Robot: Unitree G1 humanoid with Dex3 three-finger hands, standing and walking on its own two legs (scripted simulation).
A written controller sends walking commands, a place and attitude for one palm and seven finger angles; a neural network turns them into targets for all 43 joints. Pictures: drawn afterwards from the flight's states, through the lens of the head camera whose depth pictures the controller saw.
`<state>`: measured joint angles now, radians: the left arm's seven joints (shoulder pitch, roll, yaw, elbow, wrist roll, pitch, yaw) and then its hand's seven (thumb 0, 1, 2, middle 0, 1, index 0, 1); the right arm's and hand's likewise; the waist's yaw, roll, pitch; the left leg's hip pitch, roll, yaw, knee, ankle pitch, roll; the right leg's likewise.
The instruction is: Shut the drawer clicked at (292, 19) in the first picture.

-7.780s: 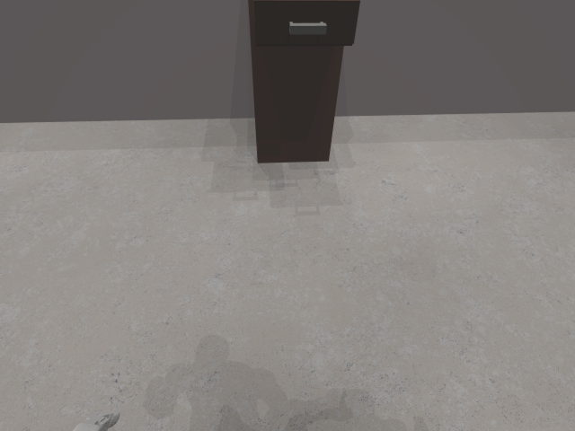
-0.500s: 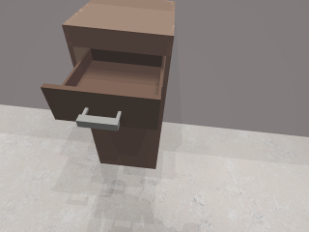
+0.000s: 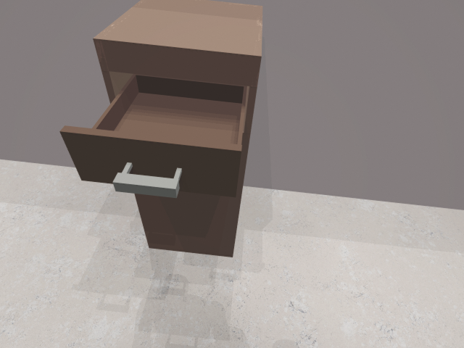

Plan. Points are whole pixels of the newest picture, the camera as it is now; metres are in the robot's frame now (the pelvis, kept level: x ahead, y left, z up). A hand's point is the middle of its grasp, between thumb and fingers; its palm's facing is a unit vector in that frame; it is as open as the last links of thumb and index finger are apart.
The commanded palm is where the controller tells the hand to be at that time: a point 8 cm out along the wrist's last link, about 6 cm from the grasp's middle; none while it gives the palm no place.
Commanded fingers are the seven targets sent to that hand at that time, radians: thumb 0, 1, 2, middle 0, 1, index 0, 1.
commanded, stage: shuffle to correct the standing spot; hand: left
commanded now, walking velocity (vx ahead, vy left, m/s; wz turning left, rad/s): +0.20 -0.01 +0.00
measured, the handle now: (150, 177) +0.42 +0.20 +0.05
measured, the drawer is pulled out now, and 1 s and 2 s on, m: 0.26 0.26 0.26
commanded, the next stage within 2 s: come to a stop and stand still in 0.40 s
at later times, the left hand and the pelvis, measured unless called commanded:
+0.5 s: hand out of the picture +0.01 +0.12 -0.15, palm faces +0.10 -0.99 -0.13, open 7.4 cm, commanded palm none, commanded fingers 0.00 0.90 0.90 -0.20 -0.30 -0.20 -0.30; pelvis +0.05 -0.03 +0.02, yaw +1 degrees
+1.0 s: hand out of the picture +0.08 +0.16 -0.17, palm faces +0.06 -0.97 -0.22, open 7.4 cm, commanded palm none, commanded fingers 0.00 0.90 0.90 -0.20 -0.30 -0.20 -0.30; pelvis +0.07 -0.01 +0.00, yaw +0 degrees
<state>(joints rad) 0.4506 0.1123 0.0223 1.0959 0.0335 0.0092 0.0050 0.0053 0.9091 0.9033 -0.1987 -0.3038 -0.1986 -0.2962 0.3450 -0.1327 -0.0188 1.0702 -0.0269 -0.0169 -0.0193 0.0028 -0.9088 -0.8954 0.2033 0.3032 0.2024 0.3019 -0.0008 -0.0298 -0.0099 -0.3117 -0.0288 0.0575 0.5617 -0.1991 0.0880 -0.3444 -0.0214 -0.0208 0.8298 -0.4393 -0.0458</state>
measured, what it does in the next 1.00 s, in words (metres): steps on the spot: right foot, then left foot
